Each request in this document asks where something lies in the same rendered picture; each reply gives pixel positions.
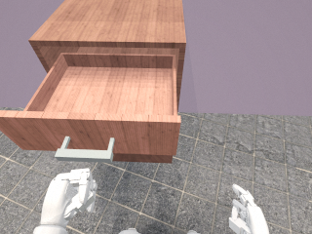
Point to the handle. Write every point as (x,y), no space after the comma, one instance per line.
(85,155)

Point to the left robot hand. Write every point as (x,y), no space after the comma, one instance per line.
(77,187)

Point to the cabinet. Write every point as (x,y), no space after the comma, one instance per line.
(131,27)

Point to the right robot hand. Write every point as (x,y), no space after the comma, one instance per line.
(251,220)

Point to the left robot forearm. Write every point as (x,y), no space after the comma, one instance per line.
(49,229)

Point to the drawer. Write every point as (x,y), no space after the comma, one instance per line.
(92,97)

